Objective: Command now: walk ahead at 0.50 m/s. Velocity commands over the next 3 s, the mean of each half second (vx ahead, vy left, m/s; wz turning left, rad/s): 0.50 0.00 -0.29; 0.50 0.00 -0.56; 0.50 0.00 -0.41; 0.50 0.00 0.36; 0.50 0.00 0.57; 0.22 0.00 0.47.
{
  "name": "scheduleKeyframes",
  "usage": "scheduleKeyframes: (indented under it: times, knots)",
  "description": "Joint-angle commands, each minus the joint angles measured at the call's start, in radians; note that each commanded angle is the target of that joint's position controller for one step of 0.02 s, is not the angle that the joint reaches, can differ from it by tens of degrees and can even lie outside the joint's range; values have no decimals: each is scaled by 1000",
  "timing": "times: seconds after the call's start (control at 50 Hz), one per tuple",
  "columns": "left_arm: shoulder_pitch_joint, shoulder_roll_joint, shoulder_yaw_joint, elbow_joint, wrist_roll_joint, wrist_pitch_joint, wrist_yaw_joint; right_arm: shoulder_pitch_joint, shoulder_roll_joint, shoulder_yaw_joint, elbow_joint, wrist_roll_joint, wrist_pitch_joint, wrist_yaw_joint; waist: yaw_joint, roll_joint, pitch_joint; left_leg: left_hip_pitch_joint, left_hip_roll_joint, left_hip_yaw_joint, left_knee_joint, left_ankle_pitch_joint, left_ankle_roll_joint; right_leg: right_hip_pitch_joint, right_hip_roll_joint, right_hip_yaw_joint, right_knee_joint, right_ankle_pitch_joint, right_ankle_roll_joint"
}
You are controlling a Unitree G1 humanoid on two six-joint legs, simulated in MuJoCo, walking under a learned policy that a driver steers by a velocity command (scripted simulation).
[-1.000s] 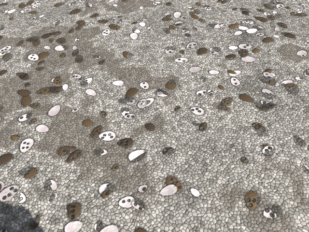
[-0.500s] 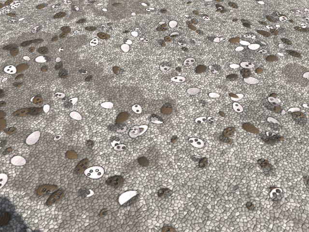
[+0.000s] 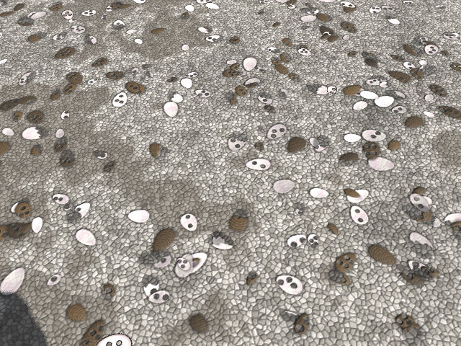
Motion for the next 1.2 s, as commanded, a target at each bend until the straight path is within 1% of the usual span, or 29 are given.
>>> scheduleKeyframes:
  times: [0.02, 0.1, 0.18, 0.28, 0.34, 0.38, 0.4, 0.42, 0.44, 0.46, 0.48, 0.5, 0.54, 0.6, 0.64, 0.76, 0.84, 0.9, 0.92, 0.94, 0.96, 0.98, 1.0, 1.02, 1.04, 1.06, 1.1, 1.14, 1.2]
  knots:
    - [113, 39, 3, 18, -6, -23, 6, 53, -41, -15, -42, -19, 15, 15, -7, -66, -43, -178, 80, -43, -12, 63, -16, 157, -277, 308, -283, 185, -118]
    - [201, 85, 9, 55, -14, -36, 8, -81, -42, -16, -97, -28, 37, 27, -5, -68, 2, -270, 107, 6, -132, 156, -58, 142, -242, 251, -331, 239, -127]
    - [266, 87, 6, 63, -14, -26, 9, -265, -42, -8, -167, -14, 34, 29, 38, -72, 32, -304, 95, 35, -369, 281, -99, 165, -208, 241, -332, 284, -118]
    - [344, 106, 12, 73, -6, -16, 16, -411, -54, -1, -230, -3, 25, 23, 89, -94, 22, -295, 57, 37, -528, 314, -101, 280, -223, 282, -262, 366, -121]
    - [320, 130, 24, 59, 3, -9, 25, -405, -85, -8, -256, 4, 9, 18, 64, -106, 11, -222, 42, 15, -600, 236, -77, 316, -247, 322, -190, 428, -104]
    - [269, 150, 35, 41, 0, -8, 22, -246, -116, -24, -217, 3, -8, 8, -11, -96, -53, 17, 0, 31, -687, 189, -48, 268, -216, 309, -35, 542, -69]
    - [257, 134, 33, 32, -8, -10, 16, -90, -154, -40, -174, -11, -23, -4, -74, -37, -147, 239, 36, 0, -731, 211, -20, 185, -153, 262, 165, 489, -47]
    - [261, 77, 20, -13, -17, -14, 15, 80, -241, -61, -169, -38, -31, -18, -120, 83, -312, 481, 293, -257, -752, 63, 24, 24, -77, 202, 459, 167, -29]
    - [376, 1, 10, -37, -49, -6, 17, 49, -312, -78, -177, -41, -15, -13, -44, 312, -382, 632, 487, -673, -893, -9, 126, -281, 55, 134, 701, -392, -4]
    - [335, 97, 29, -12, -19, 12, 23, -38, -207, -60, -199, -25, 0, -10, -18, 124, -263, 505, 440, -635, -916, -135, 113, -344, -33, 183, 789, -323, -16]
    - [266, 98, 35, -20, -10, 16, 12, -115, -126, -38, -212, -16, -1, -8, -2, 35, -132, 365, 388, -468, -932, -106, 87, -344, -71, 187, 771, -222, -14]
    - [231, 70, 33, -29, -8, 18, 4, -142, -98, -31, -209, -17, -7, -5, 14, 23, -77, 272, 343, -338, -958, 22, 67, -315, -101, 181, 737, -165, -5]
    - [215, 55, 36, -38, 11, 41, -13, -123, -75, -24, -187, -9, -20, -12, 40, 75, -46, 192, 283, -174, -985, 171, 36, -275, -130, 167, 701, -127, 15]
    - [153, 40, 34, -73, 12, 66, -28, -59, -83, -27, -159, 5, -45, -10, 48, 71, -46, 203, 278, -64, -1003, 338, 43, -323, -138, 149, 694, -61, 30]
    - [84, 42, 31, -102, 15, 72, -38, -30, -92, -30, -150, 3, -50, -10, 42, 61, -32, 220, 277, -5, -1014, 383, 49, -385, -150, 139, 665, 3, 40]
    - [-139, 29, 6, -192, 12, 68, -62, 29, -116, -34, -129, -2, -45, -12, 3, 57, 20, 249, 254, 153, -1023, 477, 39, -360, -136, 54, 334, 164, 43]
    - [-220, 45, 3, -235, 19, 66, -68, 91, -146, -42, -105, -4, -27, -22, -17, 56, 34, 370, 289, 210, -970, 610, 31, -323, -108, -9, 206, 81, -4]
    - [-147, 71, 16, -226, 24, 66, -57, 96, -188, -52, -98, -5, -3, -29, 24, 88, -25, 435, 295, 262, -765, 1021, 17, -181, -18, -61, 159, -71, -60]
    - [-58, 88, 27, -202, 23, 61, -50, 95, -202, -56, -99, -5, 9, -28, 59, 88, -78, 435, 294, 268, -618, 1078, 16, -85, 21, -65, 130, -103, -84]
    - [92, 114, 44, -155, 30, 50, -38, 84, -207, -56, -108, 0, 18, -25, 126, 53, -163, 350, 280, 287, -397, 977, -5, 117, 48, -47, 46, -63, -115]
    - [229, 202, 75, -123, 40, 45, -22, 84, -174, -47, -142, -2, 19, -21, 176, -47, -267, 118, 251, 284, -99, 600, -39, 372, -122, 196, 5, -175, -167]
    - [175, 309, 97, -154, 17, 55, -14, 72, -91, -35, -229, 10, 8, 0, 101, -284, -325, -335, 17, 199, 267, -202, -107, 626, -390, 770, -126, -183, -314]
    - [211, 294, 94, -161, 3, 71, -6, -58, -171, -47, -258, -1, -5, 5, 153, -90, -294, -445, 37, 8, 295, -142, -101, 592, -395, 778, -193, -72, -308]
    - [165, 251, 81, -147, -3, 70, 4, -99, -144, -38, -273, 13, -17, 9, 119, -55, -175, -467, 86, -13, 244, -41, -90, 488, -373, 624, -189, 27, -284]
    - [122, 197, 68, -143, -9, 62, 5, -70, -137, -36, -254, 13, -24, 6, 67, 6, -91, -399, 122, -15, 130, 11, -88, 342, -324, 526, -202, 178, -241]
    - [86, 171, 59, -145, -15, 51, 9, -69, -135, -37, -252, -6, -12, 4, 29, 13, -65, -336, 142, -27, 60, 14, -95, 256, -266, 452, -209, 259, -210]
    - [71, 150, 47, -153, -23, 29, 7, -16, -124, -35, -243, -32, 26, 6, -9, -15, -76, -245, 143, -25, 5, 15, -115, 171, -225, 394, -223, 379, -207]
    - [103, 172, 51, -143, -25, 14, 4, -47, -114, -33, -258, -34, 46, 14, -11, -19, -71, -262, 136, -11, -63, 49, -135, 147, -193, 369, -244, 360, -205]
    - [177, 189, 54, -131, -22, 12, 3, -180, -117, -31, -307, -30, 54, 19, 31, -38, -35, -349, 128, 1, -187, 170, -150, 165, -167, 378, -269, 315, -174]
Next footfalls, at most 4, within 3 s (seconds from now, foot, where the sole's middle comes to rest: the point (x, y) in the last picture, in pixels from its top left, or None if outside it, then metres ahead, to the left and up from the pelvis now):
0.40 left None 0.39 0.11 -0.77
0.94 right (298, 307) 0.58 -0.16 -0.77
1.50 left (308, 207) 0.93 -0.24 -0.77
2.02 right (386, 177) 1.05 -0.54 -0.77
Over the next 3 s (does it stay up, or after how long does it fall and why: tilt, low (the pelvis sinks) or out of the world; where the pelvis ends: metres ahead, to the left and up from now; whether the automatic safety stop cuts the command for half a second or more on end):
stays up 1.34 -0.45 0.01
